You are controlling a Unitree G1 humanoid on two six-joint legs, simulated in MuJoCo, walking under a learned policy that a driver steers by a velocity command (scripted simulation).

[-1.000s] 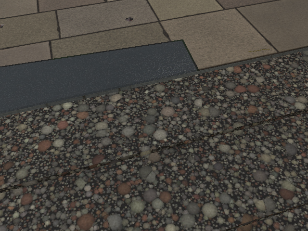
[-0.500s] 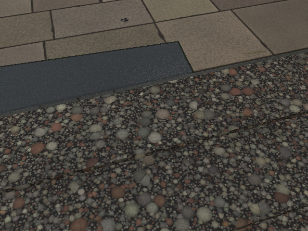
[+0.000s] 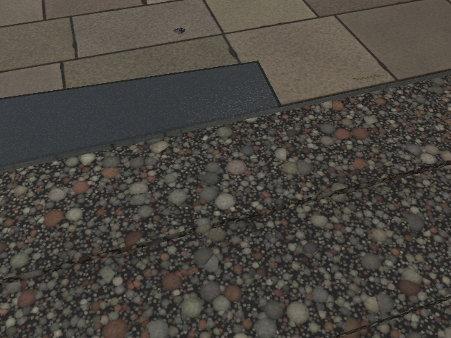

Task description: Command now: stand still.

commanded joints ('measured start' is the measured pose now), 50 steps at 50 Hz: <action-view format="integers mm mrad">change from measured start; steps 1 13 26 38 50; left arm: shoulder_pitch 42 87 118 135 351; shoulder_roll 98 78 62 51 69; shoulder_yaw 15 15 18 21 49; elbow -19 -3 5 11 51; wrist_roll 0 -3 -5 -6 -17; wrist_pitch -7 -7 -5 -4 -77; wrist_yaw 4 8 12 15 -24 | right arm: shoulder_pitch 21 64 102 128 13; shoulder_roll -105 -88 -74 -65 -98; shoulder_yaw -14 -9 -8 -9 -38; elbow -24 -25 -33 -41 -144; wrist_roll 0 2 3 4 37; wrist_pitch -6 -7 -8 -9 -50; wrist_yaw -3 -5 -7 -8 8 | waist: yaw -1 -1 0 0 125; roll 4 1 0 0 -40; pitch -6 2 8 15 70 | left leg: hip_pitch -17 -21 -23 -23 -387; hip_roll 32 30 29 30 94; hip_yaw -27 -24 -23 -23 -101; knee -85 -87 -88 -91 42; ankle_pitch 140 150 163 168 -242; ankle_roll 35 37 39 41 103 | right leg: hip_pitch -10 -15 -15 -14 234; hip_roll -13 -13 -13 -13 -75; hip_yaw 8 9 11 12 101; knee -66 -66 -64 -65 -99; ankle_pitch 146 150 157 159 -127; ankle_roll -13 -11 -9 -7 -139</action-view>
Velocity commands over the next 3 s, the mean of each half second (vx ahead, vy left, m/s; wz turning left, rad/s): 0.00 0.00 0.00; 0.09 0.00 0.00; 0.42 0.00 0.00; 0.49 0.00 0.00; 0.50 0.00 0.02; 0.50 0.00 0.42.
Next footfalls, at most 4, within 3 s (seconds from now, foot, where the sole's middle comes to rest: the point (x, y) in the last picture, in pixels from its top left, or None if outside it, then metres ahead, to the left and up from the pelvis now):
1.44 left None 0.44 0.10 -0.74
1.98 right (290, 270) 0.71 -0.17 -0.74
2.52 left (221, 181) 1.05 0.04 -0.71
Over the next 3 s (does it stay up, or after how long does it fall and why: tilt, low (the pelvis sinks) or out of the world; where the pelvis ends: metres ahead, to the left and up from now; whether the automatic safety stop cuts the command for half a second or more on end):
stays up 1.10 -0.06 0.07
